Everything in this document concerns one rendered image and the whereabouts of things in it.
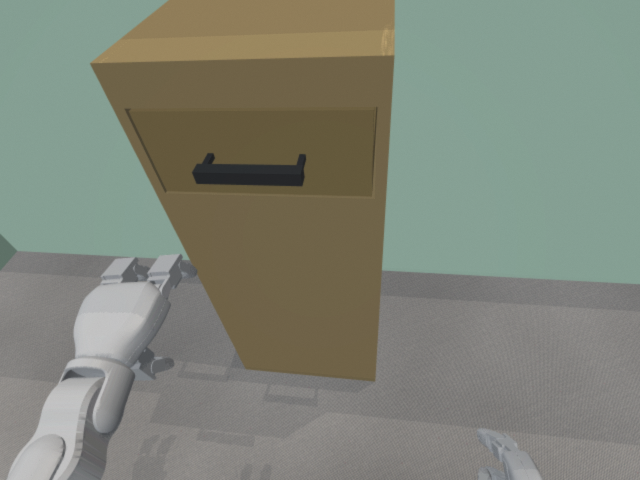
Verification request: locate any robot right hand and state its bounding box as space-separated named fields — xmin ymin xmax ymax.
xmin=477 ymin=428 xmax=544 ymax=480

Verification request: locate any robot left forearm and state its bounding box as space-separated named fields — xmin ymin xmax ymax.
xmin=7 ymin=356 xmax=135 ymax=480

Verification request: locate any handle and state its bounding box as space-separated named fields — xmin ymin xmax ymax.
xmin=192 ymin=153 xmax=306 ymax=186

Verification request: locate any robot left hand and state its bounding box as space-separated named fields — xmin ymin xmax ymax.
xmin=73 ymin=254 xmax=197 ymax=381

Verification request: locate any cabinet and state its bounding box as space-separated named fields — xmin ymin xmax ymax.
xmin=90 ymin=0 xmax=395 ymax=382

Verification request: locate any drawer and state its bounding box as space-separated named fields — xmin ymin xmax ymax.
xmin=129 ymin=107 xmax=377 ymax=197

